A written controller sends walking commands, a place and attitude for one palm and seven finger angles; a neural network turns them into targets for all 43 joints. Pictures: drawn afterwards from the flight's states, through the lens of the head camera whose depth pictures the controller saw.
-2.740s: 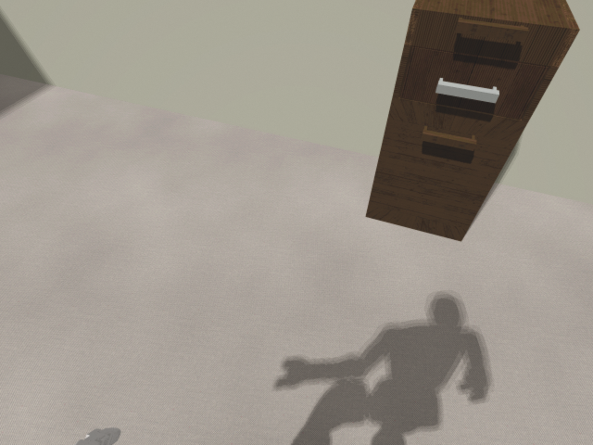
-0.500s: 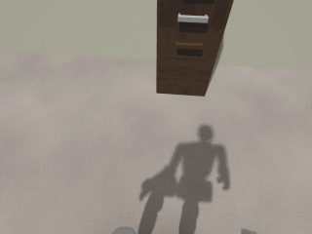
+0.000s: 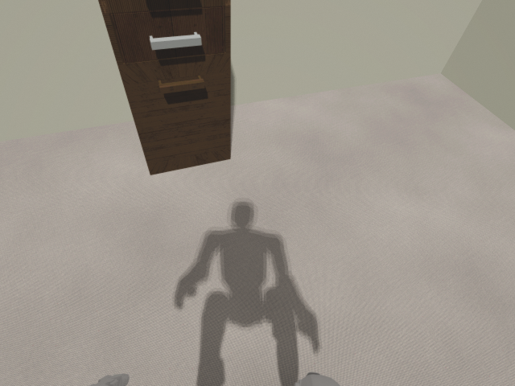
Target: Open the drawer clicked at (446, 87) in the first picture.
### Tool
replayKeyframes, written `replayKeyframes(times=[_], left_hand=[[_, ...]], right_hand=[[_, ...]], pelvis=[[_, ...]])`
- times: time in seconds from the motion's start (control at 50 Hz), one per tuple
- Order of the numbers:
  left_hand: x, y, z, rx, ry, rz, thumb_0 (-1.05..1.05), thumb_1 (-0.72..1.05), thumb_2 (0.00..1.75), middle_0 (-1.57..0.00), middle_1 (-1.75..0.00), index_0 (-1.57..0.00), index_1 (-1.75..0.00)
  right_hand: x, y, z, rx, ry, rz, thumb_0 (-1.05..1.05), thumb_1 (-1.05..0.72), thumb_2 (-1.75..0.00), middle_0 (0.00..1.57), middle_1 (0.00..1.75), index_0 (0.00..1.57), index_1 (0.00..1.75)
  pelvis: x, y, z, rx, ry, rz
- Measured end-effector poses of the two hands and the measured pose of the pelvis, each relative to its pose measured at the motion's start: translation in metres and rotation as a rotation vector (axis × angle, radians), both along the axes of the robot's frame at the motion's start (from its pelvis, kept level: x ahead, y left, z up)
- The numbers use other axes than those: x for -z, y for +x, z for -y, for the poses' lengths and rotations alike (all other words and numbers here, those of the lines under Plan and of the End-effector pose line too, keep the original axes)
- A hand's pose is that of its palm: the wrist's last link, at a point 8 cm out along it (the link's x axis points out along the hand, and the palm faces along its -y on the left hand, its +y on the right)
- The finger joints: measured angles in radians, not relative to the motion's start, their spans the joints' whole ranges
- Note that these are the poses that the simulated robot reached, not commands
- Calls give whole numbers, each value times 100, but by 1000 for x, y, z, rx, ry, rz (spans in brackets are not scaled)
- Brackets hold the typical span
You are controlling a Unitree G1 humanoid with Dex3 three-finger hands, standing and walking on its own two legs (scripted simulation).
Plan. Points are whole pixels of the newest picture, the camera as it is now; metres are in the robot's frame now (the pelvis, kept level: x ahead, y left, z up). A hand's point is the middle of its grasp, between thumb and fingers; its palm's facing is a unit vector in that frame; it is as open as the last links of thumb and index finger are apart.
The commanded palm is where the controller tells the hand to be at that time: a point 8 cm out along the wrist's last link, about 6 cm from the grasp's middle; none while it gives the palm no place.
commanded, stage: walk to a spot facing it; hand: left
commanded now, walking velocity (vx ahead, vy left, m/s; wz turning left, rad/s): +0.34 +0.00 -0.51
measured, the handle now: (175, 39) +1.22 +0.32 -0.07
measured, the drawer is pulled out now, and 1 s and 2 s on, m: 0.00 0.00 0.00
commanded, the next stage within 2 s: turn to face it in 0.96 s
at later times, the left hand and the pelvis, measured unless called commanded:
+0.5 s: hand (168, 334) +0.25 +0.18 -0.21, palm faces -0.14 -0.97 -0.18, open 7.3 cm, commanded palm none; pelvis +0.20 -0.02 -0.03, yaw -11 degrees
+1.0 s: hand (245, 203) +0.57 +0.04 -0.19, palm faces -0.42 -0.89 -0.16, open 7.3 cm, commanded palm none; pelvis +0.41 -0.09 -0.02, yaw -23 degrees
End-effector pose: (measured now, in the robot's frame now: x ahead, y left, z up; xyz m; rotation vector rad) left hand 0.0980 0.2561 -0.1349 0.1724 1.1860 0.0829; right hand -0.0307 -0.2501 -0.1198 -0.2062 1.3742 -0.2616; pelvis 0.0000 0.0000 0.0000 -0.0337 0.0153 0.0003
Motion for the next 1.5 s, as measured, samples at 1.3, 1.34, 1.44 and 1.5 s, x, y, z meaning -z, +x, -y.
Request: replayKeyframes(times=[1.3,1.34,1.44,1.5], left_hand=[[4,566,217,367,33,33,0,95,90,-20,-30,-21,-30],[7,572,213,332,19,36,0,95,90,-20,-30,-21,-30],[27,578,196,230,-18,16,0,93,90,-20,-30,-21,-30],[44,577,178,175,-25,-27,0,92,90,-20,-30,-21,-30]], right_hand=[[28,480,123,396,60,162,0,-92,-90,19,30,20,30],[24,505,129,352,54,173,0,-93,-90,19,30,20,30],[20,563,133,234,33,170,0,-92,-90,19,30,20,30],[21,593,131,176,8,185,0,-92,-90,19,30,20,30]], pelvis=[[8,504,145,391,5,35],[8,516,145,364,-3,39],[17,545,139,291,-20,46],[27,560,130,255,-12,41]])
